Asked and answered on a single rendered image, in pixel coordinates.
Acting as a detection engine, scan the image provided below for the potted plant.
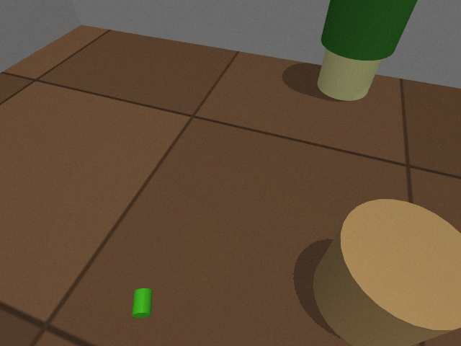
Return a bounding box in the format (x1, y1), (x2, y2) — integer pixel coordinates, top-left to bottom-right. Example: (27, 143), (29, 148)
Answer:
(317, 0), (418, 101)

